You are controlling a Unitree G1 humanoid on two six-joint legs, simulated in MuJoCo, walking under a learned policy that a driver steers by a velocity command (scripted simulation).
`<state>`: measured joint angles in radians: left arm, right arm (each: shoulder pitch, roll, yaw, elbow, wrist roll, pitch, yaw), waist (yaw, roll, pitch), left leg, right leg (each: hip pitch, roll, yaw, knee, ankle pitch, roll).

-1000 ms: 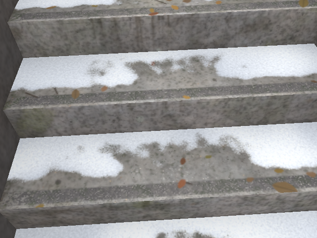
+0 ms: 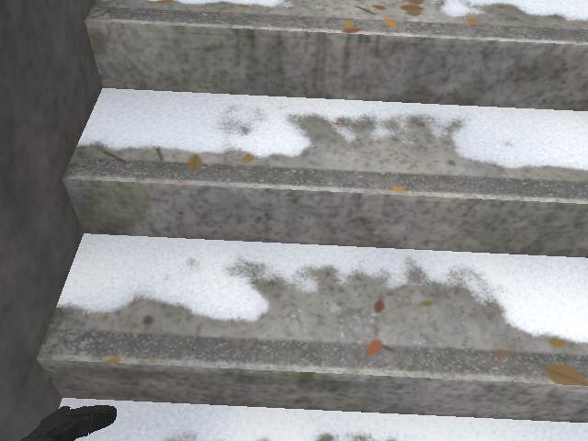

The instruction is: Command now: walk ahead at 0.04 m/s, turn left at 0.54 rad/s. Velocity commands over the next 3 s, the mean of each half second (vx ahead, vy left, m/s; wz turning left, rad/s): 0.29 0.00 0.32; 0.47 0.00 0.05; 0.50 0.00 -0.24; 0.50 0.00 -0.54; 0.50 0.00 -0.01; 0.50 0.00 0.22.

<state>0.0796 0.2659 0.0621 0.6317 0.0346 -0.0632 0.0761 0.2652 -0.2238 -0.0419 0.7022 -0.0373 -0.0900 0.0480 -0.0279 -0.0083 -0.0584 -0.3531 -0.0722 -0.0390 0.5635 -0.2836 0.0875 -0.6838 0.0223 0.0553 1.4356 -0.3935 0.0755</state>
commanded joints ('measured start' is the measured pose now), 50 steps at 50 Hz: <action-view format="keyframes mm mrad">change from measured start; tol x32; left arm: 1 -16 102 28 -82 13 6 17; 17 84 7 -57 -10 -3 7 -105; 22 778 160 11 281 77 8 -115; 31 265 -2 -74 324 76 -4 -150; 38 589 70 -30 358 120 -24 -242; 50 -147 -236 -110 -59 -36 3 -50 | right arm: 1 -90 -46 15 -110 12 -12 -24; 20 53 -25 2 56 -54 41 60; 32 -630 57 105 -225 24 144 41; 39 229 -212 -34 116 -5 114 -81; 50 78 16 45 365 24 -64 -41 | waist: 1 50 74 -116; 29 -58 -31 63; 38 -133 56 -477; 50 103 61 203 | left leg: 1 131 281 -368 -176 234 242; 8 51 207 -390 -276 -171 225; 18 155 234 -359 -108 389 258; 23 -1160 -92 -150 1670 -159 121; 25 -1345 -38 -155 1856 -154 231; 31 -419 113 215 1052 33 131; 35 -447 -38 327 578 -92 31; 38 358 94 -251 255 56 274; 40 217 318 -773 -148 -253 312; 50 -227 270 -119 -396 -72 115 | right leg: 1 -155 -38 59 85 65 58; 15 136 -66 -68 -696 37 -96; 19 569 -22 -97 -1068 339 -161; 21 1164 -397 495 -1068 922 -561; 30 135 -157 -40 -1356 199 -293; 32 -63 -207 31 -1565 669 -374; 34 364 -268 -38 -1317 1802 -371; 37 567 -296 -51 -840 2155 -329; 40 -37 54 73 394 301 -180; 50 -676 -36 -32 881 59 -194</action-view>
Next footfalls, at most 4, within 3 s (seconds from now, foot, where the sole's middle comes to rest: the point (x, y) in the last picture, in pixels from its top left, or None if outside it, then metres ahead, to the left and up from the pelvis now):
0.36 right None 0.10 -0.15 -0.77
0.72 left None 0.38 0.07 -0.61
1.18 right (352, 309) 0.65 -0.11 -0.45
1.66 left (248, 138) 0.96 0.09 -0.28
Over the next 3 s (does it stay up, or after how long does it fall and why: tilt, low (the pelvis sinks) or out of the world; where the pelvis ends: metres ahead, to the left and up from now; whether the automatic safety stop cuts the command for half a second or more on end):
stays up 1.47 -0.17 0.78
